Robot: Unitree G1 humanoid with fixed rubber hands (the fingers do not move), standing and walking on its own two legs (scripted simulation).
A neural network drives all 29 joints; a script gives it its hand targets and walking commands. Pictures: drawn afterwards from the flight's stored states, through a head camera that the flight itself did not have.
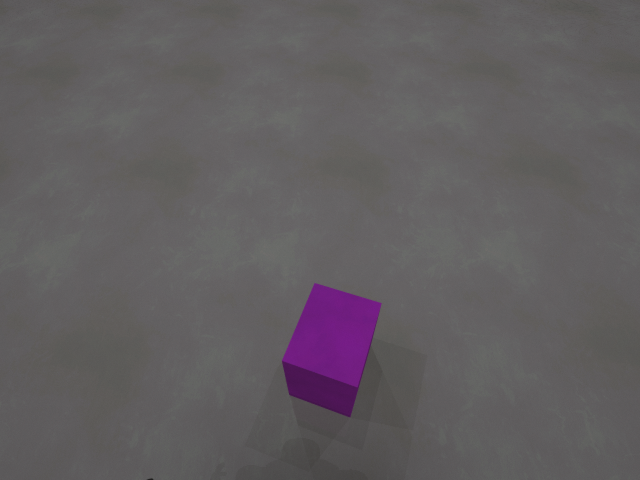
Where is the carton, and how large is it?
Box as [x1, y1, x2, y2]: [282, 283, 381, 416]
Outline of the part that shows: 314,283 282,359 289,394 347,416 350,416 381,303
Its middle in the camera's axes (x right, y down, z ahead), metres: +0.04 +0.32 +1.13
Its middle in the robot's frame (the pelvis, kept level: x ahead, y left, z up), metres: +0.51 -0.04 -0.62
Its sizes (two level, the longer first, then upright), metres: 0.243 0.198 0.291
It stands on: the floor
